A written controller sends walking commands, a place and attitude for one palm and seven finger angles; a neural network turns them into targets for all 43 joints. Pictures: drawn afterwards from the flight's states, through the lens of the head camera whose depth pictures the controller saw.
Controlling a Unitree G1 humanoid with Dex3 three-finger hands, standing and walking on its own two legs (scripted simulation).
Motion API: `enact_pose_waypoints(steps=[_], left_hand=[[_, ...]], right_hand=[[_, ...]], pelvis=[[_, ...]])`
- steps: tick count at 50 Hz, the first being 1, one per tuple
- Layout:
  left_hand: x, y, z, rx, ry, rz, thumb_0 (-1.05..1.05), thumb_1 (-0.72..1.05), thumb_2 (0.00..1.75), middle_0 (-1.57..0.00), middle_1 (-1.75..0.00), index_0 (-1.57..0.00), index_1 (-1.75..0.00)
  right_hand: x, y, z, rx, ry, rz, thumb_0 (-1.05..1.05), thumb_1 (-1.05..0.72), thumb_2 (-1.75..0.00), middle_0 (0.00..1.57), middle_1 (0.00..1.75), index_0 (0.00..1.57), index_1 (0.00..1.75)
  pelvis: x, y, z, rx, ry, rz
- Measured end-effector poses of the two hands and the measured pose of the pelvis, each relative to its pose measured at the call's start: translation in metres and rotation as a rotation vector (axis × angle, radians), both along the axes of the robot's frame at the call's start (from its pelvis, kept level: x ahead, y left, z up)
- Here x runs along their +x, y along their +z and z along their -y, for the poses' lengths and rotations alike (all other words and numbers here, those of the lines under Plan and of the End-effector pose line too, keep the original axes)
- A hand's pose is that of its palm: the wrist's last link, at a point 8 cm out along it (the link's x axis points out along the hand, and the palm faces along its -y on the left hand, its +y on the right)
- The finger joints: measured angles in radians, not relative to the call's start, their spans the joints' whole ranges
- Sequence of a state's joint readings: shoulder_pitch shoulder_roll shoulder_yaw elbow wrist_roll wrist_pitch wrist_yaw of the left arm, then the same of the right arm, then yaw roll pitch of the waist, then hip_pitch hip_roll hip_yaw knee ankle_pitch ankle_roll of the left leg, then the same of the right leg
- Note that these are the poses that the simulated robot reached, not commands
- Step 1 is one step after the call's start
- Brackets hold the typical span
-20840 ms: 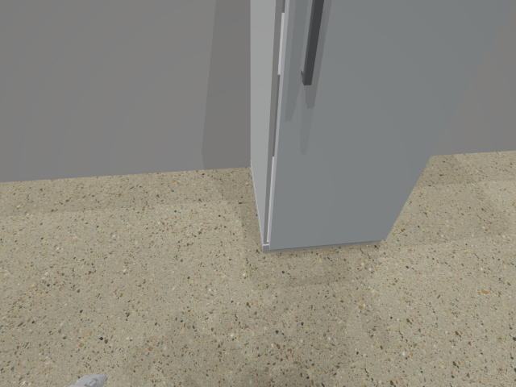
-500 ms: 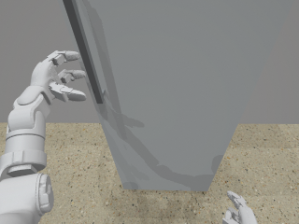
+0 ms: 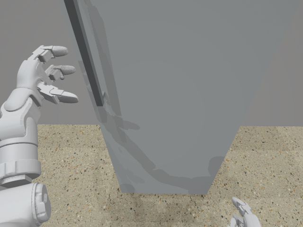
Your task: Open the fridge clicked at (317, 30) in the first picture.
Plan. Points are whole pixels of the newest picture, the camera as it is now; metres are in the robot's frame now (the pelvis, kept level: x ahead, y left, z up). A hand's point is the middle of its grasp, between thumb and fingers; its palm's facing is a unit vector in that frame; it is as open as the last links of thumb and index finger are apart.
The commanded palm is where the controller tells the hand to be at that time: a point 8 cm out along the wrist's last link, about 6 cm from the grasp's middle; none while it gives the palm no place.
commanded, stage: move the hooked fingers beside the handle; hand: left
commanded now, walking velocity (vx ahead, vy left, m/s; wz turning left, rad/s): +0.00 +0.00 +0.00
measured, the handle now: (88, 51) +0.46 +0.18 +0.27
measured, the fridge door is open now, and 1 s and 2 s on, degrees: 0 0 0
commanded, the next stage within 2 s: none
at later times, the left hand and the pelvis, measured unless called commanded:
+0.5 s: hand (69, 71) +0.41 +0.22 +0.24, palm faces +0.06 -1.00 -0.02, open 14.0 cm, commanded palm +0.36 +0.27 +0.23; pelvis +0.01 +0.00 +0.00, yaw +0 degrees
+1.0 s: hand (68, 83) +0.38 +0.22 +0.22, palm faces +0.07 -1.00 -0.04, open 14.0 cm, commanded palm +0.35 +0.27 +0.24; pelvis +0.00 -0.01 +0.00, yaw +1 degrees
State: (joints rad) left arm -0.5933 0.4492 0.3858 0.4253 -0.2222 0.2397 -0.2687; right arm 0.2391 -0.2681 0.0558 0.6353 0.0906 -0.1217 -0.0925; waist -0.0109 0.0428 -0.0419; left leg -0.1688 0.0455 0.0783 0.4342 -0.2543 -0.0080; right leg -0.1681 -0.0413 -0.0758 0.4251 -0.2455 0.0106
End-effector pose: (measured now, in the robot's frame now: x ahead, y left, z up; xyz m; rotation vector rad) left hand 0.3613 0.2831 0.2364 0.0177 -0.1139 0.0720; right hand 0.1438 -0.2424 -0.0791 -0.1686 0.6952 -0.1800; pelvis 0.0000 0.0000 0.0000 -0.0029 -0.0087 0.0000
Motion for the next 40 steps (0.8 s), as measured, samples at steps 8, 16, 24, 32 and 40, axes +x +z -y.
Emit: enact_pose_waypoints(steps=[8, 16, 24, 32, 40], left_hand=[[-0.009, -0.005, -0.021, 0.022, 0.013, -0.106, -0.01, -0.50, 0.30, -0.30, -1.20, -0.30, -1.20], [-0.004, -0.011, 0.010, 0.014, -0.052, -0.042, -0.01, -0.50, 0.30, -0.30, -1.20, -0.30, -1.20], [0.021, 0.007, 0.013, 0.004, -0.015, -0.065, -0.01, -0.50, 0.30, -0.31, -1.21, -0.30, -1.20], [0.002, -0.014, 0.001, 0.009, 0.006, -0.096, -0.01, -0.50, 0.30, -0.32, -1.22, -0.30, -1.20], [-0.018, 0.004, 0.008, 0.034, -0.006, 0.018, -0.01, -0.50, 0.30, -0.30, -1.21, -0.30, -1.20]], right_hand=[[0.013, 0.000, -0.006, 0.023, 0.022, 0.016, 0.01, -0.90, -0.90, 0.20, 0.30, 0.20, 0.30], [0.017, -0.003, -0.011, -0.009, 0.055, -0.017, 0.02, -0.90, -0.90, 0.20, 0.30, 0.20, 0.30], [0.011, -0.005, -0.010, 0.034, 0.008, -0.012, 0.02, -0.90, -0.90, 0.20, 0.30, 0.20, 0.30], [-0.001, -0.012, 0.004, 0.024, -0.016, -0.068, 0.02, -0.90, -0.90, 0.20, 0.30, 0.20, 0.30], [0.011, -0.004, 0.007, -0.011, 0.018, -0.032, 0.02, -0.90, -0.90, 0.20, 0.30, 0.20, 0.30]], pelvis=[[0.002, -0.001, -0.002, -0.001, 0.008, -0.007], [0.000, -0.001, -0.003, -0.003, 0.026, 0.000], [0.005, 0.000, -0.001, 0.002, 0.003, -0.016], [0.009, 0.000, 0.002, 0.003, -0.002, -0.014], [0.006, 0.000, 0.005, 0.000, 0.016, 0.012]])
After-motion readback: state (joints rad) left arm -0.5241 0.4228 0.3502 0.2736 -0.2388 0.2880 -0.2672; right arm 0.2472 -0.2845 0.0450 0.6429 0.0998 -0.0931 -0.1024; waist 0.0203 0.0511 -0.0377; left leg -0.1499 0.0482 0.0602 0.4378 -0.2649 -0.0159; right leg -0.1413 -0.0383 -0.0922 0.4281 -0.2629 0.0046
